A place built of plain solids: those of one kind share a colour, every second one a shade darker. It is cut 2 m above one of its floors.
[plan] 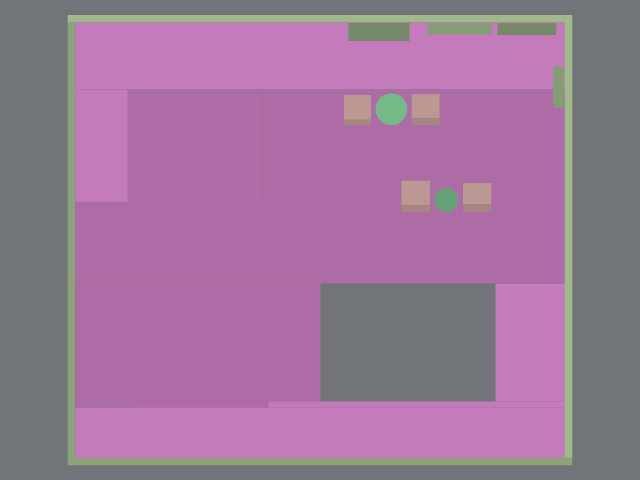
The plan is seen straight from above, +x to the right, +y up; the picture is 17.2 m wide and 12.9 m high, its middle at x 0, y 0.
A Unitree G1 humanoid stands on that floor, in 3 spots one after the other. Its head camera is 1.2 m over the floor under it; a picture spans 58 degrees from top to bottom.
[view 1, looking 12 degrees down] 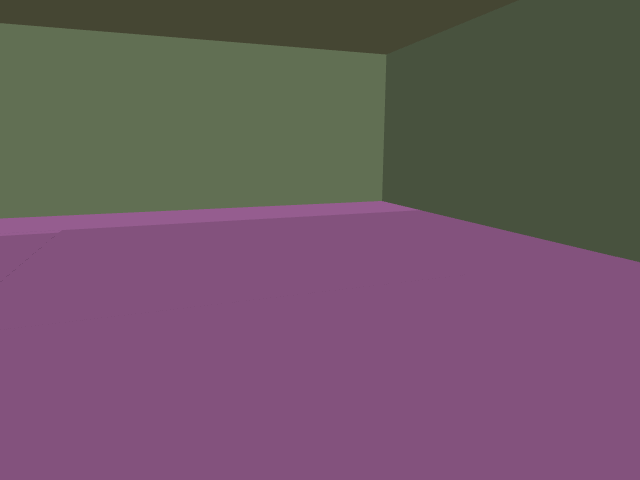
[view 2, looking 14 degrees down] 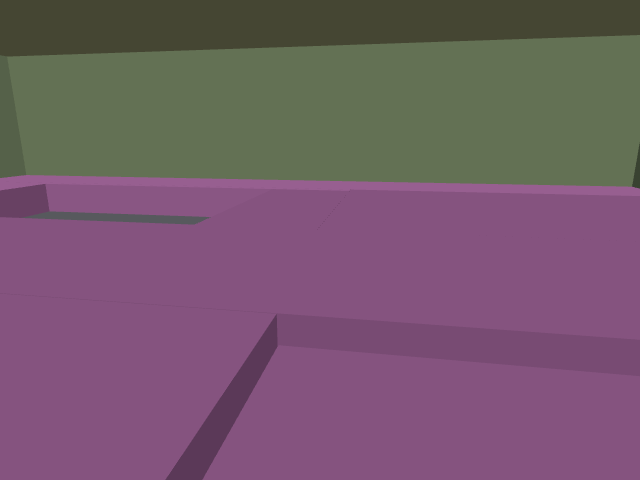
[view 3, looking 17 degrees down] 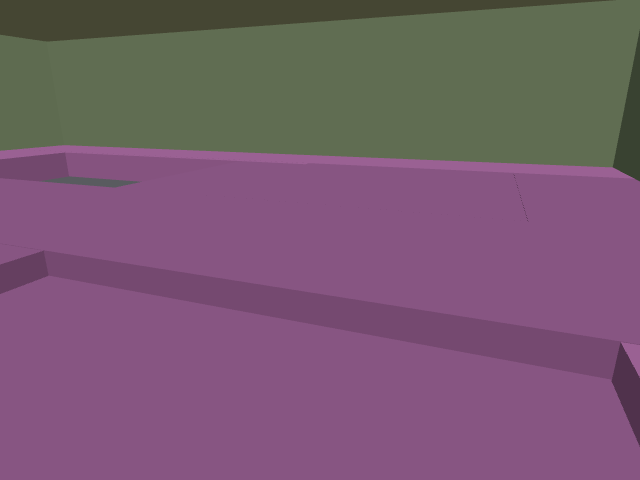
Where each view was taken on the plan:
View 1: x -2.60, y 1.59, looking -110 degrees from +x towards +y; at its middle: floor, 4.82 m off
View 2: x -2.19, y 3.24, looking -80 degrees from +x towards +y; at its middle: floor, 4.14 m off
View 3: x -4.53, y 3.12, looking -69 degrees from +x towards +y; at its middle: floor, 3.43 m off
